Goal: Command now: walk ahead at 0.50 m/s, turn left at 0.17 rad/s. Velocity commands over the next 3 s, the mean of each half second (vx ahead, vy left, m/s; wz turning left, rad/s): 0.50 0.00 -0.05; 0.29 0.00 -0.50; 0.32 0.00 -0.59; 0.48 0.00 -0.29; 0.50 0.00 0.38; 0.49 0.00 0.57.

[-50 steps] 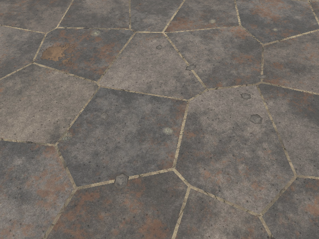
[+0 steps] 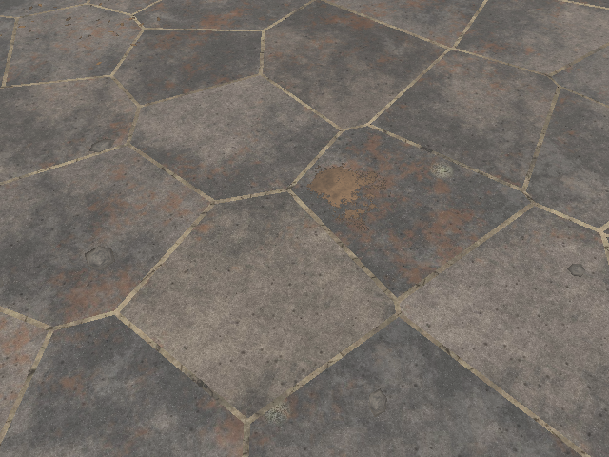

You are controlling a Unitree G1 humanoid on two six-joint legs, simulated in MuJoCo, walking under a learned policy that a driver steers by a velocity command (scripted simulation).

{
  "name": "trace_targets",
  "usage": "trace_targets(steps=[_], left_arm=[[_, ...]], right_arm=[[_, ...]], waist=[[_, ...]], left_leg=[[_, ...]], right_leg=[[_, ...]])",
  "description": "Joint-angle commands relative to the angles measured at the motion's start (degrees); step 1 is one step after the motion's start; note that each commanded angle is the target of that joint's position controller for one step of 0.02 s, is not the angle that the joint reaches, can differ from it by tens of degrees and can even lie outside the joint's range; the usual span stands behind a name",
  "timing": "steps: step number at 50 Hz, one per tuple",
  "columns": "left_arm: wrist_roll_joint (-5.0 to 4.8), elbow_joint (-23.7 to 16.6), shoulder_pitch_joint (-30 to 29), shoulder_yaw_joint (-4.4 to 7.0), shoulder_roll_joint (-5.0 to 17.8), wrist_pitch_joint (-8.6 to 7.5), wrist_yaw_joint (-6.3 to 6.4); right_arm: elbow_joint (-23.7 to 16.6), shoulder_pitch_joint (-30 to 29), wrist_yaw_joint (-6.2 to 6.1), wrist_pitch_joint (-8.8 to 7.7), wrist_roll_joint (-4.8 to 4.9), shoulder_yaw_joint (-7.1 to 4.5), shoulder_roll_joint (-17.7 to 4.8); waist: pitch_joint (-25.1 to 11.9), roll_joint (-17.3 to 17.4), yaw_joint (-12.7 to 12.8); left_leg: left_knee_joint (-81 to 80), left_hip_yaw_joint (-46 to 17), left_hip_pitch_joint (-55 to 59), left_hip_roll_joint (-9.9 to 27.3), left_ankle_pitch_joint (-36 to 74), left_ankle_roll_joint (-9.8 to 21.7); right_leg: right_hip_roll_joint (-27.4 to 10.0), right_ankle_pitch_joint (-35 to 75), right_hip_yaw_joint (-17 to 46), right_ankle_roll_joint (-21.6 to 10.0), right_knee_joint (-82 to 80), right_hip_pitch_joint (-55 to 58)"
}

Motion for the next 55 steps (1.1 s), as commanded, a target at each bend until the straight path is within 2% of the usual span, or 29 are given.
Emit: trace_targets(steps=[1, 5, 8, 13, 16, 17, 18, 19, 20, 21, 22, 24, 25, 27, 29, 33, 35, 38, 41, 42, 43, 44, 45, 46, 47, 48, 51, 52, 55], left_arm=[[0.54, -1.7, 3.0, 0.92, 5.1, -0.09, 0.34], [-0.47, -0.1, 4.9, 1.61, 8.1, -0.42, 0.77], [-0.91, 1.0, 6.7, 1.78, 9.2, 0.18, 1.09], [-1.61, 3.9, 12.6, 1.72, 9.9, 1.42, 1.29], [-1.76, 4.7, 13.1, 2.12, 11.1, 2.56, 1.79], [-1.80, 4.6, 12.0, 2.31, 11.8, 2.83, 1.96], [-1.61, 4.4, 11.5, 1.98, 11.2, 2.94, 2.03], [-0.64, 2.9, 10.5, 0.84, 8.4, 2.71, 2.00], [-0.53, 1.5, 17.2, -1.20, 1.8, 1.79, 1.93], [-1.73, 2.4, 16.7, -0.50, 5.0, 1.10, 1.85], [-2.91, 1.2, 12.2, 0.92, 9.3, 0.98, 1.79], [-2.03, 0.0, 7.4, 1.14, 8.2, 1.59, 1.99], [-1.73, 0.3, 8.1, 1.44, 7.5, 2.41, 2.04], [-1.86, 0.6, 9.6, 1.15, 4.9, 3.88, 1.92], [-1.59, -0.5, 8.0, 1.23, 4.2, 4.72, 2.01], [-0.85, -2.9, 2.5, 0.83, 3.0, 4.38, 0.99], [-0.42, -4.7, -1.6, 0.42, 2.0, 4.11, -0.03], [-0.51, -7.1, -3.6, 1.07, 3.6, 4.61, -1.28], [-0.02, -7.5, 1.2, 2.84, 7.0, 5.19, -1.72], [-0.03, -6.0, 7.4, 4.17, 9.3, 5.09, -1.32], [-0.01, -5.5, 11.6, 5.69, 13.8, 5.22, 0.09], [0.44, -7.2, 9.1, 5.91, 18.9, 5.63, 1.28], [0.97, -10.1, 8.2, 4.87, 16.4, 5.01, 0.64], [0.38, -10.9, 5.7, 4.36, 13.4, 4.75, 0.14], [-0.69, -10.4, 3.1, 3.82, 11.5, 4.77, 0.29], [-1.05, -10.5, 1.1, 3.36, 10.0, 5.07, 0.71], [0.55, -11.6, -1.7, 3.34, 10.0, 5.69, 1.66], [0.41, -11.5, -1.4, 3.47, 10.2, 5.70, 2.02], [-0.70, -11.8, -0.8, 3.80, 10.9, 5.98, 3.13]], right_arm=[[-5.6, -3.2, 0.32, -1.49, -0.57, -1.75, -5.9], [-6.7, -6.5, 0.41, -1.44, -1.08, -0.62, -2.9], [-7.7, -12.0, 0.87, -2.04, -1.02, -0.01, -1.7], [-10.0, -20.5, 2.11, -2.76, -0.16, 0.03, -2.0], [-10.6, -20.1, 2.71, -3.44, -0.18, -0.75, -3.9], [-9.7, -16.7, 2.60, -3.66, -0.31, -1.37, -5.2], [-7.6, -9.6, 2.16, -3.73, -0.58, -2.60, -7.4], [-5.9, 0.2, 1.49, -3.66, -1.52, -3.80, -10.8], [-4.8, 5.7, 1.09, -2.94, -2.32, -5.11, -16.2], [-4.4, 6.8, 1.13, -2.53, -1.79, -3.97, -11.4], [-4.3, 3.3, 1.06, -2.49, -1.33, -2.92, -8.6], [-4.0, -3.7, 1.28, -2.77, -1.34, -1.77, -5.0], [-3.8, -6.0, 1.40, -3.27, -1.66, -1.46, -3.8], [-3.0, -8.0, 1.49, -4.15, -1.83, -1.83, -3.8], [-1.8, -8.4, 1.27, -4.77, -1.99, -2.35, -4.9], [-0.5, -9.4, 0.10, -4.08, -2.09, -2.85, -6.8], [0.2, -8.0, -0.60, -3.32, -1.71, -3.13, -8.1], [1.2, -6.7, -1.04, -1.97, -0.36, -3.73, -9.9], [0.8, -8.4, -1.57, -0.57, 1.24, -4.49, -11.4], [0.5, -8.8, -1.62, -0.15, 1.40, -4.23, -10.5], [0.4, -5.6, -1.35, -0.33, -0.14, -3.53, -8.7], [-1.1, 0.2, -0.55, -0.65, -3.94, -1.54, -2.3], [-0.4, 2.4, 0.30, -1.04, -2.31, -1.28, -5.5], [-1.4, -4.1, 0.48, -0.81, -0.26, -2.23, -8.9], [-2.4, -7.5, -0.04, -0.40, -0.29, -2.12, -8.3], [-2.1, -8.8, -0.85, 0.18, -1.20, -2.15, -8.1], [-1.9, -7.2, -1.44, 1.65, -1.67, -2.25, -7.2], [-1.7, -6.7, -1.52, 1.66, -1.81, -2.02, -6.5], [-2.6, -9.9, -1.21, 1.47, -1.67, -1.56, -5.6]], waist=[[-0.4, -6.3, 1.1], [0.0, -6.1, 1.4], [0.4, -5.5, 3.3], [2.2, -5.5, 6.1], [2.0, -6.3, 3.8], [0.2, -6.6, 1.4], [-4.3, -5.8, -2.3], [-12.4, -3.3, -6.8], [-21.8, 10.9, -5.4], [-23.9, 12.4, -6.5], [-14.1, 8.3, -6.2], [-5.0, 4.5, -3.0], [-3.1, 5.5, -1.1], [-1.5, 5.0, 0.9], [0.1, 3.2, 1.6], [2.2, 1.6, 1.0], [1.9, 1.3, -0.7], [0.5, 2.1, -1.0], [-2.9, 3.2, 2.6], [-6.0, 1.3, 5.8], [-9.6, -6.3, 7.1], [-14.0, -20.3, 0.3], [-27.0, -13.6, 2.5], [-22.0, -7.2, 4.5], [-14.9, -4.2, 3.2], [-10.8, -2.0, 2.0], [-8.6, -5.6, -1.1], [-9.6, -5.8, -1.3], [-9.6, -7.5, 0.2]], left_leg=[[-1.6, -0.7, -16.2, 7.5, 5.5, -0.4], [-12.4, 2.0, -16.9, 8.7, 10.9, -2.2], [-23.9, 3.4, -14.9, 8.0, 20.8, -2.6], [-34.3, 4.5, -11.6, 5.6, 26.2, -2.0], [-38.2, 3.9, -8.2, 4.4, 20.8, -0.4], [-39.8, 4.8, -2.6, 3.4, 19.8, 0.5], [-41.3, 5.6, 8.4, 2.7, 20.3, 1.9], [-38.2, -0.3, 24.9, 9.7, 21.7, 5.0], [-40.0, -23.0, 46.4, 25.0, 14.7, 12.8], [-46.2, -33.6, 44.7, 26.8, 6.9, 14.5], [-47.9, -25.5, 37.3, 24.8, 5.1, 11.9], [-51.8, -13.4, 23.3, 20.1, 10.2, 9.6], [-54.1, -9.0, 18.4, 18.4, 13.0, 8.8], [-57.4, -3.7, 13.1, 17.7, 17.7, 9.2], [-59.1, 0.6, 12.0, 17.9, 22.0, 9.5], [-57.5, 11.5, 11.6, 15.2, 37.0, 8.0], [-55.7, 14.6, 12.3, 15.0, 41.9, 7.3], [-51.3, 15.1, 18.1, 17.2, 44.9, 6.2], [-39.3, 15.8, 21.1, 17.5, 55.0, 4.0], [-29.4, 17.1, 19.5, 14.9, 53.2, 2.1], [-14.6, 17.9, 10.3, 10.8, 37.0, -1.9], [6.5, 15.6, -10.4, 1.0, -16.5, -6.2], [16.0, 1.4, -14.4, -0.6, -18.8, -6.1], [15.5, -0.1, -17.0, 1.7, -12.8, -5.0], [11.3, 0.8, -18.9, 3.5, -7.6, -4.5], [7.1, 0.5, -17.7, 5.3, -4.4, -4.6], [-1.4, 1.2, -9.4, 4.6, -0.6, -5.0], [-4.8, 1.4, -8.4, 4.3, 0.4, -5.4], [-14.2, 1.2, -8.0, 3.8, 5.0, -6.1]], right_leg=[[-15.7, -1.2, 21.1, -9.9, -16.3, 12.8], [-15.2, 9.6, 14.1, -11.3, -19.3, 11.2], [-13.3, 12.4, 9.1, -9.7, -19.8, 11.6], [-14.8, 12.3, 8.3, -8.3, -17.8, 15.1], [-16.8, 15.9, 11.1, -7.0, -13.6, 18.9], [-16.3, 21.4, 10.7, -6.2, -9.9, 18.5], [-13.6, 26.7, 8.9, -4.7, -2.1, 16.2], [-10.5, 19.2, 6.8, -2.6, 12.0, 7.1], [-2.1, -8.1, 1.8, 1.6, 33.7, -14.7], [-2.2, -23.6, 8.0, 2.0, 42.8, -21.2], [-4.9, -20.1, 8.5, 1.7, 45.8, -25.1], [-8.8, -12.0, 6.5, 2.0, 41.9, -23.0], [-10.2, -9.4, 6.9, 2.2, 39.8, -19.9], [-10.9, -6.7, 6.6, 2.9, 38.6, -16.4], [-11.2, -3.0, 7.1, 3.5, 36.2, -18.2], [-9.8, 8.6, 4.2, 3.9, 21.3, -16.3], [-8.3, 13.2, 1.0, 3.6, 14.6, -13.1], [-7.3, 10.6, 0.0, 1.9, 9.9, -12.3], [-3.5, 3.2, -2.8, -1.3, 6.8, -5.6], [-1.0, 7.2, -3.6, -3.0, 2.1, 2.6], [-5.0, 28.7, 3.8, -5.8, -0.2, 14.8], [-19.2, 56.2, 25.0, -15.5, 5.3, 30.6], [-25.9, 41.2, 39.0, -22.6, -1.2, 34.4], [-22.5, 31.2, 33.2, -20.2, -4.0, 29.9], [-19.4, 23.1, 27.9, -16.8, -5.5, 22.9], [-17.3, 18.2, 25.3, -14.6, -6.9, 16.1], [-13.5, 17.8, 21.1, -12.9, -9.4, 4.5], [-12.6, 14.6, 20.3, -12.8, -9.8, 3.8], [-10.8, -10.6, 22.8, -12.2, -12.9, 2.6]])
Next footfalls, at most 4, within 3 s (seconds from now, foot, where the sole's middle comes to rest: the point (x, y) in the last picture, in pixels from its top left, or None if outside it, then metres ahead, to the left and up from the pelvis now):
0.38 left None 0.37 0.15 -0.77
0.86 right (374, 416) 0.58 -0.12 -0.77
1.32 left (284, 375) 0.68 0.08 -0.77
1.80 right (459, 362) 0.70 -0.33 -0.77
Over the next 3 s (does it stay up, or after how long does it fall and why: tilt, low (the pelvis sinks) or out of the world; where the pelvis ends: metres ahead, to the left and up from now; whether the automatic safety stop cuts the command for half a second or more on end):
stays up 1.21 -0.58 0.01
